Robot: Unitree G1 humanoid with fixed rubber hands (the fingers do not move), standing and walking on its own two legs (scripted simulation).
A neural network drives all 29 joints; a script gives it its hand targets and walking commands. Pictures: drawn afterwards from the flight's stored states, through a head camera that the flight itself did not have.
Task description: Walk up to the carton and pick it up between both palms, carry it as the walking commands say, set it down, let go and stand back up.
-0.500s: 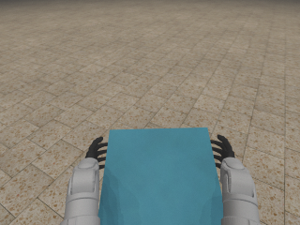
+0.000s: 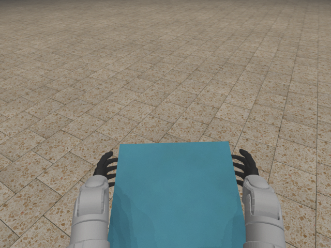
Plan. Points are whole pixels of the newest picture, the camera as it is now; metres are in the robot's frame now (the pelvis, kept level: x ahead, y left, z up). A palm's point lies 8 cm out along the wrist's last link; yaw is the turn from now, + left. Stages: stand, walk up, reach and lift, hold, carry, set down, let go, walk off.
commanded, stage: reach and lift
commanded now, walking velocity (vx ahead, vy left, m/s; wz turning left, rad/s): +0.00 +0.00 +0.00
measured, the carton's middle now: (175, 202) +0.28 -0.01 -0.06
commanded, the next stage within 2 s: hold in 0.04 s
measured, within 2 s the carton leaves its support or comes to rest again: neither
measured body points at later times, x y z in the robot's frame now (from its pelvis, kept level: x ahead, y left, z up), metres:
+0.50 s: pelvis +0.00 +0.00 +0.00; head -0.05 +0.00 +0.45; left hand +0.29 +0.18 +0.04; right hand +0.28 -0.19 +0.05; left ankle -0.01 +0.13 -0.75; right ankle +0.03 -0.12 -0.75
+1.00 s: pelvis +0.00 +0.00 +0.00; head -0.05 +0.00 +0.45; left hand +0.29 +0.18 +0.04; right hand +0.28 -0.19 +0.05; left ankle -0.01 +0.13 -0.75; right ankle +0.03 -0.12 -0.75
